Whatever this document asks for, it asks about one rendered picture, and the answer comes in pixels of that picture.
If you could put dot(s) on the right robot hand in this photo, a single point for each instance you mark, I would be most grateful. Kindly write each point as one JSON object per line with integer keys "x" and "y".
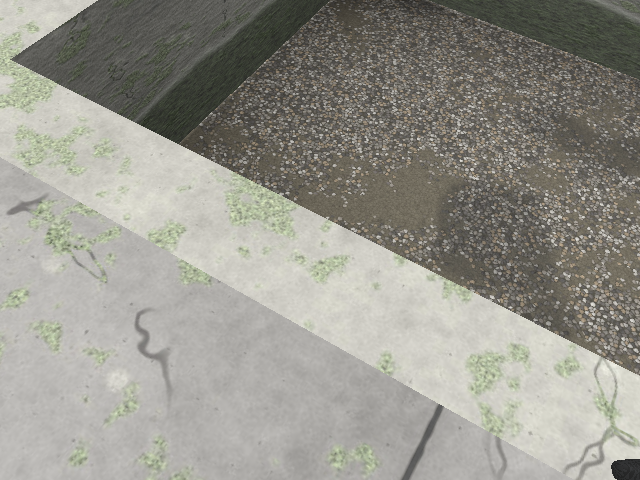
{"x": 628, "y": 469}

